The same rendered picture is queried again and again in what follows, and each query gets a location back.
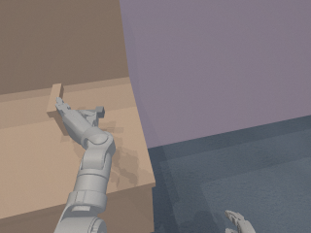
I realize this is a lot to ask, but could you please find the left robot hand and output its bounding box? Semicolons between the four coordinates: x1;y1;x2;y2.
55;97;99;145

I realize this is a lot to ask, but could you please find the right robot hand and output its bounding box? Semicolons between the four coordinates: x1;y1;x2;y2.
225;210;256;233

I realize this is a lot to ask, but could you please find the tap lever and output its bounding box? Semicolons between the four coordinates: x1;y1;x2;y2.
76;106;105;118

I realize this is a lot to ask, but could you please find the counter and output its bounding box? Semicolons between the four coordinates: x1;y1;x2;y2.
0;0;156;233

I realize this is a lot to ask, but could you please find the robot left upper arm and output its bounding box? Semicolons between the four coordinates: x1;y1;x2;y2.
54;216;107;233

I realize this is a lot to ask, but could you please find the left robot forearm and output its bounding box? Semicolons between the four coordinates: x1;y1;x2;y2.
53;126;116;233

